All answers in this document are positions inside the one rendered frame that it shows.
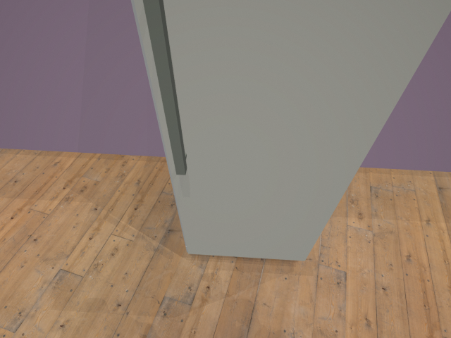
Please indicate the handle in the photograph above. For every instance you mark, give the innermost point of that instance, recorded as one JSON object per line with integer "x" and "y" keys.
{"x": 156, "y": 21}

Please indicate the fridge door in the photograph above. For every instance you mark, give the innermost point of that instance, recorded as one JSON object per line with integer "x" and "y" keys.
{"x": 280, "y": 101}

